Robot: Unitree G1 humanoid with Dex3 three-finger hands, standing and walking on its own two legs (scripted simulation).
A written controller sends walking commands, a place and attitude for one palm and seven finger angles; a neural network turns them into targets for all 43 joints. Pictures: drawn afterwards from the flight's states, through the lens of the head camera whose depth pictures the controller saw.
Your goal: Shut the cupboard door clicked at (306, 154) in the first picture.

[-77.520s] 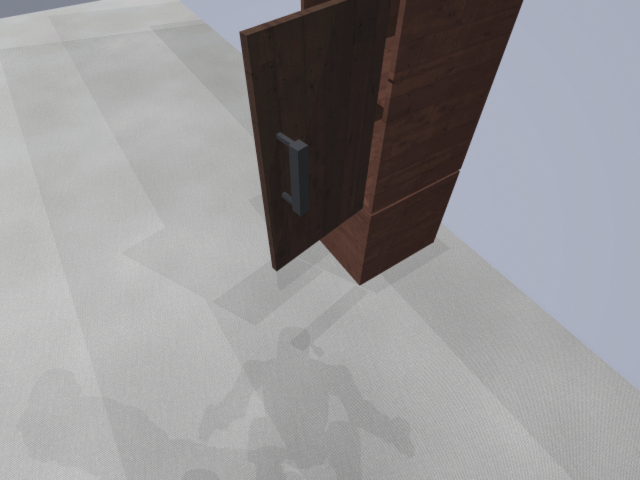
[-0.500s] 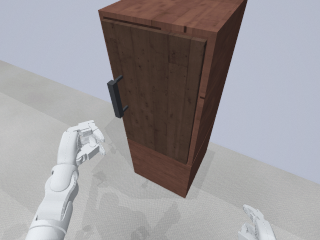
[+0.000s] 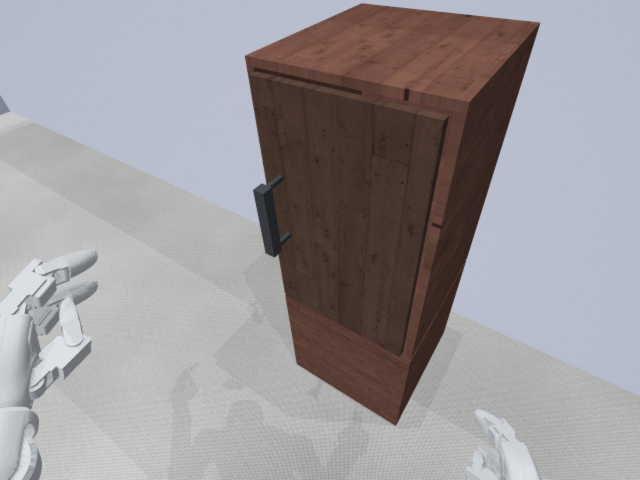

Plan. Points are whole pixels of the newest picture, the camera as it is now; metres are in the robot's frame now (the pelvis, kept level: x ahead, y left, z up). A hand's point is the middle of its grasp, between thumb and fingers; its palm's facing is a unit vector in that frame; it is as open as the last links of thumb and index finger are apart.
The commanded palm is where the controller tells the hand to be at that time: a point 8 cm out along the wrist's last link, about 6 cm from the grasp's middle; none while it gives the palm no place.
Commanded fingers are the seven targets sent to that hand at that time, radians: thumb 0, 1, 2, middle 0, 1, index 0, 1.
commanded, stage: draw the hand back to the body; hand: left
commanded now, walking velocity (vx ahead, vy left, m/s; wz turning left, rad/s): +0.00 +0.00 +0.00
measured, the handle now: (275, 216) +0.61 +0.18 -0.03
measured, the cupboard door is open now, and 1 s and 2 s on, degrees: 0 0 0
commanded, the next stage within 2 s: step back with the hand held close in 0.40 s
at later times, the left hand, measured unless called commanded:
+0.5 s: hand (81, 349) +0.18 +0.25 +0.17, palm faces +0.45 -0.80 -0.39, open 7.4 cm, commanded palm +0.13 +0.29 +0.17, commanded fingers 0.00 0.90 0.90 -0.20 -0.30 -0.20 -0.30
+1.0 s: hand (56, 359) +0.17 +0.27 +0.16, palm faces +0.35 -0.79 -0.51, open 7.4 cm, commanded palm +0.11 +0.31 +0.17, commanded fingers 0.00 0.90 0.90 -0.20 -0.30 -0.20 -0.30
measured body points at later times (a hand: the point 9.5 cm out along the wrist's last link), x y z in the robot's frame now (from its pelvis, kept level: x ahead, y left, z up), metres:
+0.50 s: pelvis -0.01 -0.01 +0.00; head -0.04 -0.04 +0.45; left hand +0.15 +0.29 +0.19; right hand +0.18 -0.23 -0.08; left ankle +0.00 +0.09 -0.74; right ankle -0.03 -0.10 -0.74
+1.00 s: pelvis -0.04 +0.01 -0.01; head -0.04 +0.00 +0.44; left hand +0.15 +0.31 +0.19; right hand +0.13 -0.24 -0.09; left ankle +0.00 +0.09 -0.74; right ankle -0.03 -0.10 -0.74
